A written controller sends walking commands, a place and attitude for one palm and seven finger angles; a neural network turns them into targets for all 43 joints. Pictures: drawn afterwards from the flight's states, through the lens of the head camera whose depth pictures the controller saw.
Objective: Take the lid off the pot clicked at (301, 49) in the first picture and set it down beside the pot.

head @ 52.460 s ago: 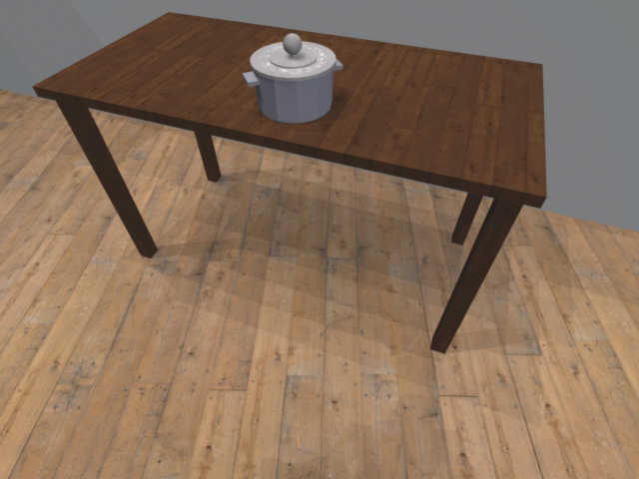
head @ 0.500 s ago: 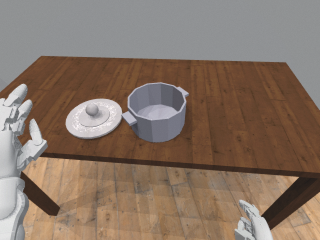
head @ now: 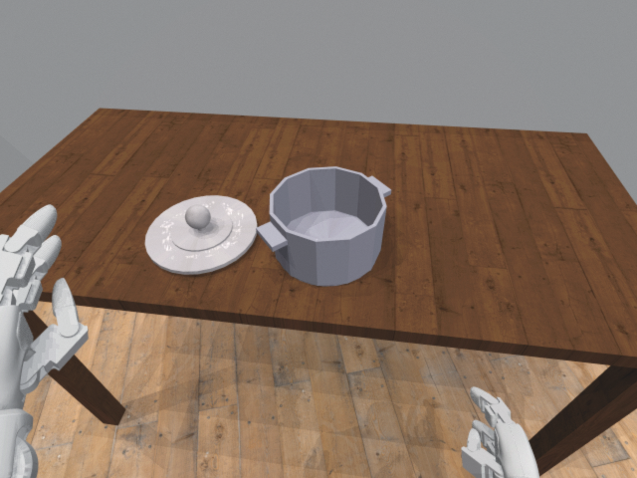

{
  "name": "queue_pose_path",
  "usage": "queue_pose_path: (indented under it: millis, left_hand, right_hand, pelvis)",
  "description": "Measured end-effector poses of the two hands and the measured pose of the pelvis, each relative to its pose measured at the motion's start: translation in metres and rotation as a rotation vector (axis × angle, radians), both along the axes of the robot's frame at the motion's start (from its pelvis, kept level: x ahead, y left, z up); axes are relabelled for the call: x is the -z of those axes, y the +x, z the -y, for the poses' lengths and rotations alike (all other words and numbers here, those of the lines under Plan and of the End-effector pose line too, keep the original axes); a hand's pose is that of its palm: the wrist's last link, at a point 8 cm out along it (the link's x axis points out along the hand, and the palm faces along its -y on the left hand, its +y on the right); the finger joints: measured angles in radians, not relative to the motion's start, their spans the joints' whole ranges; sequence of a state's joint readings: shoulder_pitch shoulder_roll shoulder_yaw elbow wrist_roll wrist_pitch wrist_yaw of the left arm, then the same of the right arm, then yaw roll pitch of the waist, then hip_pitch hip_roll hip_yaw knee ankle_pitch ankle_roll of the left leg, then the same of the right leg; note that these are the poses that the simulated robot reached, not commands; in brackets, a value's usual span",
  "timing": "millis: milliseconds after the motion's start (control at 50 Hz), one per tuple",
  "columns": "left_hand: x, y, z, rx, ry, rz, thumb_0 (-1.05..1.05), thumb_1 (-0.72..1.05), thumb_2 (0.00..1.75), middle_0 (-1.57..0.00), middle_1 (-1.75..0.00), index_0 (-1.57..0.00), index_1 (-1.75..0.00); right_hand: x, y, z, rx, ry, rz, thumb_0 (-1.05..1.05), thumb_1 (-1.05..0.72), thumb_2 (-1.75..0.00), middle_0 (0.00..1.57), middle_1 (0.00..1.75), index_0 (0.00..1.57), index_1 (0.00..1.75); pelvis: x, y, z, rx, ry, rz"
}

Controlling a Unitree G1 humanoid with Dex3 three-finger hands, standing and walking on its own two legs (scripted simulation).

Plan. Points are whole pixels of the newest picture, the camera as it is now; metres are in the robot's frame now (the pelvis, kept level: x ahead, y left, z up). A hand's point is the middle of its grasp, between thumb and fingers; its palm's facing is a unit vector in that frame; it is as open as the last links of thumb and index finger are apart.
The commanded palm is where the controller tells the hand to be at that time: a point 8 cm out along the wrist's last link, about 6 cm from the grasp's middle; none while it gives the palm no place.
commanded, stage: step back with the hand held close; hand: left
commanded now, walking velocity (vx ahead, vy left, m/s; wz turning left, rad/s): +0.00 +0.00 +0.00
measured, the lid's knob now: (198, 216) +0.51 +0.29 +0.02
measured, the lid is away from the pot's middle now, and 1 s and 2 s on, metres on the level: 0.23 0.23 0.23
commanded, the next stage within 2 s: stop stepping back and stand still in 1.94 s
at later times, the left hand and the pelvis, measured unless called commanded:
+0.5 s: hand (63, 353) +0.16 +0.25 +0.18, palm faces +0.29 -0.80 -0.52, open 7.4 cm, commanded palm +0.10 +0.30 +0.19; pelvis -0.04 +0.02 -0.01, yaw -1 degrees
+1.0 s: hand (15, 412) +0.11 +0.25 +0.18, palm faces +0.41 -0.80 -0.45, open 7.4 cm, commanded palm +0.04 +0.30 +0.19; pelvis -0.08 +0.01 -0.03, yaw +0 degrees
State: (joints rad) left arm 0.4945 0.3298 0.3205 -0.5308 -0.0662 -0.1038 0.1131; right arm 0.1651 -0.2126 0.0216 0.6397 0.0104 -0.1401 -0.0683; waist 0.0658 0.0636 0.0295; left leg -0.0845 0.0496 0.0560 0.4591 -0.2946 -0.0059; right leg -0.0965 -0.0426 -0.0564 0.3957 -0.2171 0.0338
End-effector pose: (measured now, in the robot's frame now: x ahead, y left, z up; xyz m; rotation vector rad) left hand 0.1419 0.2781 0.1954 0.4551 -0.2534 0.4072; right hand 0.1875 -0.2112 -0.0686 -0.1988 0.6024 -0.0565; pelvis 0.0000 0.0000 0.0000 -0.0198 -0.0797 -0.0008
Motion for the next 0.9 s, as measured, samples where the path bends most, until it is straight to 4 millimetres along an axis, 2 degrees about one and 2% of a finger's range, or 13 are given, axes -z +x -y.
queue_pose_path:
  millis: [160,300,360,440,540,620,780,900]
  left_hand:
    - [-0.012,0.013,-0.010,0.032,0.082,0.047,0.02,0.89,0.90,-0.21,-0.30,-0.21,-0.30]
    - [0.010,0.020,-0.003,0.166,0.095,-0.059,0.02,0.89,0.90,-0.21,-0.30,-0.21,-0.30]
    - [0.013,0.014,-0.005,0.201,0.116,-0.084,0.02,0.89,0.90,-0.21,-0.30,-0.21,-0.30]
    - [0.006,-0.001,-0.009,0.203,0.160,-0.048,0.02,0.89,0.90,-0.22,-0.30,-0.22,-0.30]
    - [-0.005,-0.021,-0.011,0.152,0.178,0.041,0.02,0.89,0.90,-0.22,-0.30,-0.22,-0.30]
    - [-0.006,-0.035,-0.010,0.115,0.150,0.093,0.02,0.89,0.90,-0.21,-0.30,-0.22,-0.30]
    - [0.001,-0.050,-0.015,0.119,0.117,0.112,0.01,0.89,0.90,-0.21,-0.30,-0.21,-0.30]
    - [-0.001,-0.061,-0.019,0.110,0.168,0.120,0.02,0.89,0.90,-0.21,-0.30,-0.21,-0.30]
  right_hand:
    - [-0.001,-0.004,0.001,0.012,-0.014,-0.048,0.01,-0.91,-0.90,0.20,0.30,0.20,0.30]
    - [-0.001,-0.030,0.013,0.111,-0.049,-0.115,0.01,-0.91,-0.90,0.20,0.30,0.20,0.30]
    - [0.000,-0.044,0.015,0.142,-0.062,-0.132,0.01,-0.91,-0.90,0.20,0.30,0.20,0.30]
    - [0.003,-0.060,0.011,0.152,-0.064,-0.138,0.01,-0.91,-0.90,0.20,0.30,0.20,0.30]
    - [0.014,-0.073,0.004,0.130,-0.035,-0.124,0.01,-0.91,-0.90,0.20,0.30,0.20,0.30]
    - [0.020,-0.082,0.001,0.118,-0.017,-0.118,0.01,-0.91,-0.90,0.20,0.30,0.20,0.30]
    - [0.015,-0.104,0.003,0.144,-0.056,-0.104,0.01,-0.91,-0.90,0.20,0.30,0.20,0.30]
    - [0.014,-0.111,0.003,0.135,-0.053,-0.073,0.01,-0.91,-0.90,0.20,0.30,0.20,0.30]
  pelvis:
    - [0.000,-0.004,-0.003,0.017,-0.002,-0.038]
    - [0.003,-0.015,-0.015,0.033,0.006,-0.077]
    - [0.005,-0.021,-0.019,0.031,0.008,-0.084]
    - [0.010,-0.030,-0.021,0.027,0.014,-0.083]
    - [0.016,-0.042,-0.018,0.018,0.009,-0.071]
    - [0.019,-0.052,-0.015,0.008,-0.003,-0.067]
    - [0.020,-0.069,-0.022,0.006,-0.011,-0.072]
    - [0.024,-0.079,-0.020,-0.004,-0.004,-0.061]
